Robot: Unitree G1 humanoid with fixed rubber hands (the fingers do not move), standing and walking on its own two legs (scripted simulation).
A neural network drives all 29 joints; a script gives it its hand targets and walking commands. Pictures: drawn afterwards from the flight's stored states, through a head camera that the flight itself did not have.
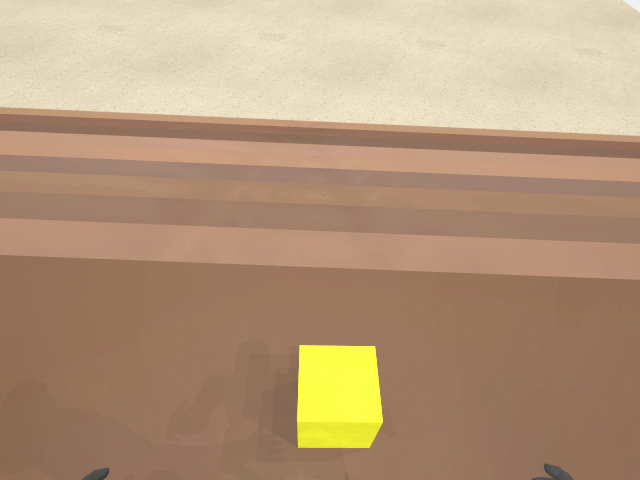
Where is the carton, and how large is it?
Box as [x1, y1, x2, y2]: [297, 345, 382, 447]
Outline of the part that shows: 300,345 297,412 298,447 369,447 382,422 374,346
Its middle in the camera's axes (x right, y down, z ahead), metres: +0.04 +0.44 +1.11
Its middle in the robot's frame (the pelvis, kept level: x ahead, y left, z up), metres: +0.45 -0.04 -0.66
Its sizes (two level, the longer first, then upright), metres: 0.210 0.200 0.250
